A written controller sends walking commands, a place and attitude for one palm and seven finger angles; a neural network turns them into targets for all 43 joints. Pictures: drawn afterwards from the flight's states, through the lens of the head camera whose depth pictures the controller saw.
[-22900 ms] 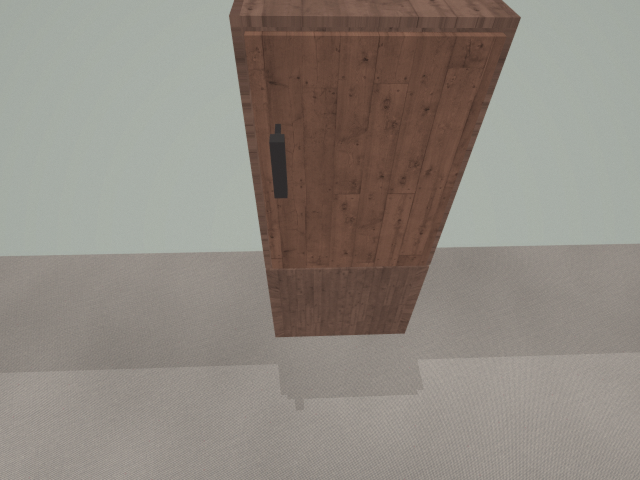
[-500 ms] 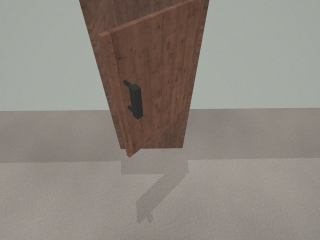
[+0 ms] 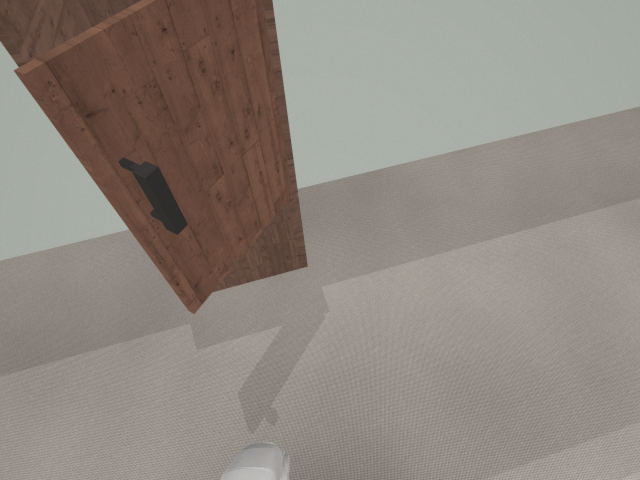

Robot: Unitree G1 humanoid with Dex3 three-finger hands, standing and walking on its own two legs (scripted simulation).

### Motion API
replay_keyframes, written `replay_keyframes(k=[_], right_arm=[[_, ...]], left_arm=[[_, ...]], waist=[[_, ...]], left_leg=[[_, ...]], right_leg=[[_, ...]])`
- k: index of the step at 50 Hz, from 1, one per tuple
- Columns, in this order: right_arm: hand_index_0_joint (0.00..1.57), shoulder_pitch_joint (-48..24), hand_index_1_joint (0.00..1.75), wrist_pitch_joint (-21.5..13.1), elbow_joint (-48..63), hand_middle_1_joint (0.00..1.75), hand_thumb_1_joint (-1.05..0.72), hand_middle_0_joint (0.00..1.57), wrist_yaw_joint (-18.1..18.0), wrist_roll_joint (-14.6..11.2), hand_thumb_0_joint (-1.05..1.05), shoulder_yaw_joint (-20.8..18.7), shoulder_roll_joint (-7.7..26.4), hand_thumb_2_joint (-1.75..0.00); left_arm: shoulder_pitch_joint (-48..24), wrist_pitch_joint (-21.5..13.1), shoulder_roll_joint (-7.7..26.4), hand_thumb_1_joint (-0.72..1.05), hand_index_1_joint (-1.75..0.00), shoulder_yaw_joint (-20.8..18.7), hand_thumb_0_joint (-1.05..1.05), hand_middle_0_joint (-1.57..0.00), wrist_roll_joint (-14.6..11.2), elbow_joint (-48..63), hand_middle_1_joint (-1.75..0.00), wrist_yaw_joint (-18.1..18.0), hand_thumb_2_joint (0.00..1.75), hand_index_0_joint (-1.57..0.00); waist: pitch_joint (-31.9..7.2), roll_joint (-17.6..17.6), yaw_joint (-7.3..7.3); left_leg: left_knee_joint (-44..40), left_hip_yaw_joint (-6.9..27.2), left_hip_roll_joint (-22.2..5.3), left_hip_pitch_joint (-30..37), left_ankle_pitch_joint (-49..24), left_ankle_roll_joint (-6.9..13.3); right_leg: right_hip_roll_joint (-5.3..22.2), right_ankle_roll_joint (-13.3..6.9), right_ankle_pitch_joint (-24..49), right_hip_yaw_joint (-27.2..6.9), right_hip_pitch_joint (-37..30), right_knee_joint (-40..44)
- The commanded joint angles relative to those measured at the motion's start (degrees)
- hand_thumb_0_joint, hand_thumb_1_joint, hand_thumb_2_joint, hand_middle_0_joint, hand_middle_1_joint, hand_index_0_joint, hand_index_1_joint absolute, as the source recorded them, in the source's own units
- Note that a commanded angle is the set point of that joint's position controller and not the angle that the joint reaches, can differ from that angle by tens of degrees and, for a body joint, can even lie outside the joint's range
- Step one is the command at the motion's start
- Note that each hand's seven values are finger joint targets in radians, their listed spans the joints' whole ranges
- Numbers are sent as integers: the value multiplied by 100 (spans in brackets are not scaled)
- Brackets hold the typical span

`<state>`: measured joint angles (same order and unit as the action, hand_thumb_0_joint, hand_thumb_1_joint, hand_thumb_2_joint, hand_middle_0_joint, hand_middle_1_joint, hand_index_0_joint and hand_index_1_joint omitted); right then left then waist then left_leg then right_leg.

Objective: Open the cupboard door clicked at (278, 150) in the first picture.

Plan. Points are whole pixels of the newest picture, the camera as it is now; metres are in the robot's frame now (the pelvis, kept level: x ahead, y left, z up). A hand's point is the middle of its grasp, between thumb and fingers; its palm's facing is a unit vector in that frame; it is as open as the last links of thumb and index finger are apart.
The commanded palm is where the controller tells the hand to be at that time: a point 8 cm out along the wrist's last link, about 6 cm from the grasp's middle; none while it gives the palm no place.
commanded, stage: walk to a spot facing it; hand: left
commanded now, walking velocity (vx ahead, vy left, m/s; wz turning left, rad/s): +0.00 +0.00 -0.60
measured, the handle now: (152, 195) +0.49 +0.30 +0.03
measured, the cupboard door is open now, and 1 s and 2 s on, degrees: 44 44 44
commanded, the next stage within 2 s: none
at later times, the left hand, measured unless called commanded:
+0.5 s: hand (199, 466) +0.15 +0.20 -0.16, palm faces -0.26 -0.94 -0.22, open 7.4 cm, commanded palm none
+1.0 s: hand (261, 445) +0.18 +0.12 -0.17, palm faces -0.53 -0.82 -0.20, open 7.4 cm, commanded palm none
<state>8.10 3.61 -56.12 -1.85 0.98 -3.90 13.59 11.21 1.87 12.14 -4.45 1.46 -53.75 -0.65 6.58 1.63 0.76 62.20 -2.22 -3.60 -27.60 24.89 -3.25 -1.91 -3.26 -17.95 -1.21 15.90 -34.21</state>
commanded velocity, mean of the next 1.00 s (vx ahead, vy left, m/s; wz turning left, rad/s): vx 0.03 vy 0.00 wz -0.60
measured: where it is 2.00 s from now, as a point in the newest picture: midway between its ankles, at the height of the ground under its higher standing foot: outside the picture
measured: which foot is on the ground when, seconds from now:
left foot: up 0.00-0.26, down 0.28-0.58, up 0.60-0.92, down 0.94-1.00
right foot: down 0.00-0.26, up 0.28-0.58, down 0.60-0.94, up 0.96-1.00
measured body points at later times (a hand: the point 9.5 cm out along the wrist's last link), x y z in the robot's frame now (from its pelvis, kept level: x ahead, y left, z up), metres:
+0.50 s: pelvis +0.00 +0.01 +0.01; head +0.06 +0.01 +0.45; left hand +0.16 +0.25 -0.14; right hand +0.00 -0.24 -0.13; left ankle +0.03 +0.15 -0.73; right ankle -0.02 -0.12 -0.69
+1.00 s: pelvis +0.00 +0.00 +0.00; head +0.04 -0.01 +0.45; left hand +0.21 +0.16 -0.15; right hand -0.08 -0.25 -0.13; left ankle +0.07 +0.10 -0.73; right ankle -0.04 -0.11 -0.71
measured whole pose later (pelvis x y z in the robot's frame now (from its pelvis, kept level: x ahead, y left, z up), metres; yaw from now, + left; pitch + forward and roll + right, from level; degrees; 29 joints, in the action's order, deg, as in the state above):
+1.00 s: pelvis +0.00 +0.00 +0.00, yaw -35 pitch +1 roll +0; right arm 11.9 0.4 -51.1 -2.0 1.3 -1.5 11.1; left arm 10.5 4.1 13.3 -4.3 1.2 -52.0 1.0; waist 3.7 -2.2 -0.3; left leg 33.0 -2.3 -2.7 -17.0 17.2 -0.7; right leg -4.6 0.1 -24.5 -4.4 25.6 -46.4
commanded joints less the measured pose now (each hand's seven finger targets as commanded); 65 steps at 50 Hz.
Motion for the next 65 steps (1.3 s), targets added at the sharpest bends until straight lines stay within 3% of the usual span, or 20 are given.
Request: replay_keyframes(k=[1, 11, 13, 14, 19, 27, 28, 29, 30, 34, 44, 45, 47, 48, 52, 58, 61, 62, 63, 65], right_arm=[[20, -178, 30, -173, 605, 30, -90, 20, 12, -22, 0, -63, 239, -90], [20, 463, 30, -348, 677, 30, -90, 20, -84, -101, 0, -38, 387, -90], [20, 703, 30, -431, 746, 30, -90, 20, -131, 33, 0, -164, 1276, -90], [20, 749, 30, -386, 826, 30, -90, 20, -165, 69, 0, -165, 1350, -90], [20, 397, 30, -437, 890, 30, -90, 20, -146, 96, 0, -16, 816, -90], [20, 544, 30, -331, 788, 30, -90, 20, -39, 68, 0, -165, 1091, -90], [20, 538, 30, -325, 823, 30, -90, 20, -5, 21, 0, -159, 987, -90], [20, 518, 30, -317, 1032, 30, -90, 20, 37, -38, 0, -46, 473, -90], [20, 217, 30, -244, 1175, 30, -90, 20, 2, -28, 0, -21, 623, -90], [20, 227, 30, -166, 829, 30, -90, 20, 25, -23, 0, -55, 499, -90], [20, 825, 30, -304, 676, 30, -90, 20, -18, -77, 0, -15, 357, -90], [20, 1083, 30, -346, 601, 30, -90, 20, -41, -79, 0, -32, 434, -90], [20, 1262, 30, -412, 722, 30, -90, 20, -110, 82, 0, -162, 1318, -90], [20, 1190, 30, -417, 810, 30, -90, 20, -108, 110, 0, -166, 1388, -90], [20, 754, 30, -513, 819, 30, -90, 20, -73, 130, 0, -24, 818, -90], [20, 1410, 30, -547, 527, 30, -90, 20, 20, 140, 0, -122, 955, -90], [20, 1139, 30, -519, 560, 30, -90, 20, 74, 115, 0, -124, 942, -90], [20, 931, 30, -536, 688, 30, -90, 20, 133, 31, 0, -67, 765, -90], [20, 291, 30, -557, 1088, 30, -90, 20, 191, -61, 0, 71, 292, -90], [20, -252, 30, -556, 1145, 30, -90, 20, 165, -26, 0, -51, 669, -90]], left_arm=[[389, -112, 1097, 90, -30, -254, 0, -20, 11, 310, -30, -68, 90, -20], [36, -32, 1080, 90, -30, -267, 0, -20, -30, 516, -30, -19, 90, -20], [157, -28, 553, 90, -30, -142, 0, -20, -97, 743, -30, 97, 90, -20], [-37, -43, 751, 90, -30, -172, 0, -20, -19, 860, -30, 145, 90, -20], [-116, 31, 523, 90, -30, -129, 0, -20, -25, 692, -30, 273, 90, -20], [55, -22, 590, 90, -30, -114, 0, -20, -36, 619, -30, 309, 90, -20], [433, -78, 895, 90, -30, -174, 0, -20, -9, 494, -30, 274, 90, -20], [718, -148, 1645, 90, -30, -327, 0, -20, 52, 402, -30, 168, 90, -20], [1000, -110, 1849, 90, -30, -341, 0, -20, -49, 343, -30, 82, 90, -20], [-77, -41, 1198, 90, -30, -221, 0, -20, 2, 629, -30, -35, 90, -20], [-236, -14, 1177, 90, -30, -247, 0, -20, -16, 633, -30, 20, 90, -20], [-331, 5, 1059, 90, -30, -208, 0, -20, -41, 664, -30, 26, 90, -20], [-264, 15, 539, 90, -30, -101, 0, -20, -98, 935, -30, 141, 90, -20], [-514, -11, 725, 90, -30, -168, 0, -20, -24, 1046, -30, 214, 90, -20], [-526, -18, 476, 90, -30, -154, 0, -20, 25, 820, -30, 402, 90, -20], [-923, -131, 264, 90, -30, -44, 0, -20, 19, 869, -30, 476, 90, -20], [-68, -197, 472, 90, -30, -134, 0, -20, 33, 536, -30, 442, 90, -20], [807, -263, 918, 90, -30, -260, 0, -20, 50, 274, -30, 380, 90, -20], [1677, -304, 1757, 90, -30, -460, 0, -20, 26, 23, -30, 259, 90, -20], [1290, -294, 1505, 90, -30, -388, 0, -20, -52, 90, -30, 75, 90, -20]], waist=[[-803, -709, 114], [-991, -716, -275], [-1047, 1712, -261], [-824, 1043, -315], [-887, 1053, -54], [-856, 1045, 48], [-1044, 295, 221], [-1162, -1975, 347], [-1197, -1932, 602], [-803, -1163, 44], [-897, -909, -220], [-958, -690, -355], [-810, 1703, -406], [-651, 975, -446], [-445, 944, -154], [-462, 1027, -465], [-708, 580, 26], [-1051, -436, 494], [-1141, -2595, 971], [-664, -1235, 729]], left_leg=[[-267, 199, 76, -307, -80, -29], [-3606, 307, 235, 1837, -1025, 141], [-4654, 2621, -2157, 2987, -2234, 1145], [-4592, 2709, -2645, 2188, -2501, 1632], [-3920, 426, -1289, 2293, -4531, 1051], [-3127, -163, -1369, 1535, -3129, 622], [-2324, -415, -1109, 964, -2405, 326], [-833, -975, -209, -564, 349, -71], [62, -158, -113, -645, 1295, -49], [466, 238, -228, -408, 126, -65], [-2905, 89, 272, 1285, -551, 75], [-3677, 220, 90, 1959, -807, 139], [-5083, 2759, -2290, 2447, -268, 1154], [-5241, 2892, -2652, 1660, 126, 1499], [-4883, 802, -1469, 1944, -658, 923], [-4539, -79, -1579, 2004, -1042, 865], [-3380, -558, -1343, 1208, -713, 540], [-2004, -1084, -939, 2, -622, 269], [-30, -1221, -24, -1789, 1542, -16], [917, 165, -426, -2097, 634, 66]], right_leg=[[1410, -810, 2953, -1763, -971, 1174], [885, -360, 2538, -2137, 70, 618], [-343, 359, -1429, -562, 1879, -1245], [-42, 482, -1839, -273, 1811, -2427], [266, 674, -882, 155, 1669, -2875], [157, 371, 254, 691, -330, 178], [452, 218, 1173, 328, -1233, 865], [2096, -405, 2989, -1949, -2138, 1407], [2616, -907, 3854, -2291, -1695, 1357], [1638, -786, 1824, -1586, -541, 1374], [1111, -536, 1285, -2087, 144, 1144], [874, -278, 867, -1911, 660, 865], [-318, 382, -1528, -210, 2153, -1374], [104, 420, -1437, -291, 1958, -2374], [425, 536, -470, 172, 2095, -2557], [346, 404, -513, 838, 1114, -647], [84, 212, -17, 1069, -651, 401], [693, -128, -663, 137, -2236, 949], [2407, -897, -807, -2809, -3077, 1877], [2449, -1275, -1355, -3122, -2154, 2157]])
